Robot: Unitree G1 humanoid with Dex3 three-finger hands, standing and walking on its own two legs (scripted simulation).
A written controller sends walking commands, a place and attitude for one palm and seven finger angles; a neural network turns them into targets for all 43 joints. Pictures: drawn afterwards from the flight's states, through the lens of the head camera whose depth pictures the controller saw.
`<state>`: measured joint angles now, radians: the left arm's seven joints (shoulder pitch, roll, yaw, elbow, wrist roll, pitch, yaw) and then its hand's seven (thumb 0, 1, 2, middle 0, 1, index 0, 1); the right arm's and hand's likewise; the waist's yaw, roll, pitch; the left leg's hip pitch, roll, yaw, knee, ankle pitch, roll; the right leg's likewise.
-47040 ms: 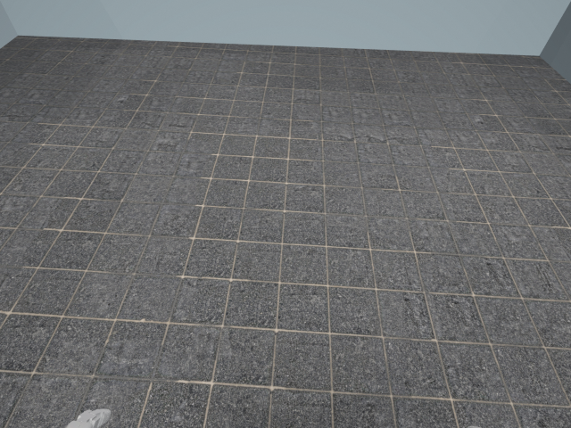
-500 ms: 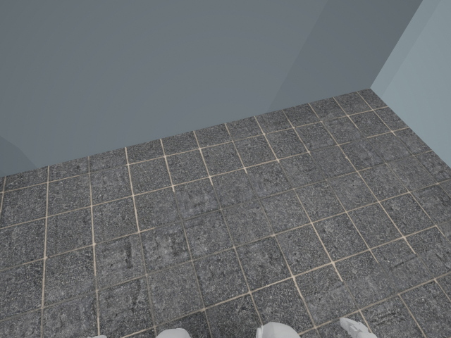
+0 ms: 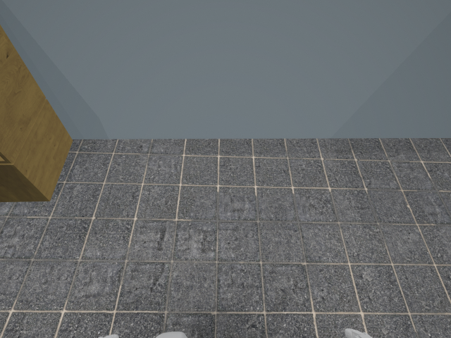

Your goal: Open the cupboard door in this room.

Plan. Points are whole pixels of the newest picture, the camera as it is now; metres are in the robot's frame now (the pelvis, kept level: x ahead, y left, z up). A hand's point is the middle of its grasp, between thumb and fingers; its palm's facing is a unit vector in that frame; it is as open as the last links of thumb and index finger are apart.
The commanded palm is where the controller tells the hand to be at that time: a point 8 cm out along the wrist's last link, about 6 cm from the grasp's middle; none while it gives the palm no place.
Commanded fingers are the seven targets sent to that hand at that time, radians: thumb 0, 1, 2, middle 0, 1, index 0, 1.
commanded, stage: turn to face it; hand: left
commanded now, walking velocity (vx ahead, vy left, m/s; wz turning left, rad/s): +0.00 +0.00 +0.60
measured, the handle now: out of the picture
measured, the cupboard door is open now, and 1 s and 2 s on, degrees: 48 48 48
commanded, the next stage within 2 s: take the last steps up to it in 1.34 s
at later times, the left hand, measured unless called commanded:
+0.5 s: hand out of the picture +0.03 +0.18 -0.15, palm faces +0.30 -0.92 -0.27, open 7.4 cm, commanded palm none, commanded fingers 0.00 0.90 0.90 -0.20 -0.30 -0.20 -0.30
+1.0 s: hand out of the picture +0.00 +0.20 -0.15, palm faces +0.57 -0.77 -0.28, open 7.4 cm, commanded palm none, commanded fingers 0.00 0.90 0.90 -0.20 -0.30 -0.20 -0.30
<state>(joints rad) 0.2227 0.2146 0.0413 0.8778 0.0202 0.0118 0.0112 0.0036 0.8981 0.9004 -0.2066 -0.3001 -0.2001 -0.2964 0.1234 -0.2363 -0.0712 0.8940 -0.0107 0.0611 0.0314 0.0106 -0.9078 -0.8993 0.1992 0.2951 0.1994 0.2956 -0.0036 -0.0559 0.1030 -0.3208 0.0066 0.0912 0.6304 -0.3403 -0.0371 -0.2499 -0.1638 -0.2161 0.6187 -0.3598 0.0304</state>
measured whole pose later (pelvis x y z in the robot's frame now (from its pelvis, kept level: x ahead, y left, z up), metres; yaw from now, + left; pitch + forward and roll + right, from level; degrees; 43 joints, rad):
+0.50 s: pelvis +0.01 -0.04 +0.01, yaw +18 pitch +0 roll +2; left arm 0.21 0.21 0.04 0.87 0.02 0.01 0.02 0.00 0.90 0.90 -0.20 -0.30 -0.20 -0.30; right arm 0.14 -0.24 -0.09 0.91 -0.01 0.09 0.03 0.01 -0.91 -0.90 0.20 0.30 0.20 0.30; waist -0.02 -0.01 0.10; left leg -0.48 0.00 0.02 1.05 -0.46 -0.06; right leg -0.23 -0.11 -0.14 0.53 -0.29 0.01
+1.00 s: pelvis +0.03 -0.05 +0.00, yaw +36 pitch +1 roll +0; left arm 0.12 0.25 0.06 0.86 0.00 0.04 0.01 0.01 0.90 0.90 -0.20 -0.30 -0.19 -0.30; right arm 0.19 -0.21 -0.06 0.92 -0.03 0.05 0.00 0.01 -0.90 -0.90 0.21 0.30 0.21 0.30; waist -0.02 0.01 0.08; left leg -0.34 -0.03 -0.13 0.55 -0.23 -0.01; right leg -0.34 -0.03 -0.02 0.68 -0.37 0.06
